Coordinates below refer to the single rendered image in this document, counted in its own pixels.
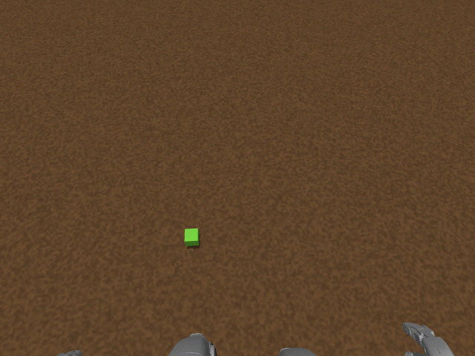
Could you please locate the right robot hand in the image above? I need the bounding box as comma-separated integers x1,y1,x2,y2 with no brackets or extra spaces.
402,322,454,356

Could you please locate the cube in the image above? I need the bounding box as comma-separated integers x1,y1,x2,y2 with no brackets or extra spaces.
185,228,199,246

